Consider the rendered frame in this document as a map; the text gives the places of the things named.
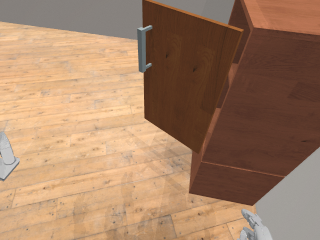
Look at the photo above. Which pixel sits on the handle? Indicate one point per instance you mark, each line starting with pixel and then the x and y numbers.
pixel 141 41

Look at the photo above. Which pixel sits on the cupboard door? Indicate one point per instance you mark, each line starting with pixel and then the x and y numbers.
pixel 190 58

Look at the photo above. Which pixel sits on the right robot hand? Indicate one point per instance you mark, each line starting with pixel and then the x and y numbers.
pixel 260 232

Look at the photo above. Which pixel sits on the left robot hand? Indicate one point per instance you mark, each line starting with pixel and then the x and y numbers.
pixel 8 162

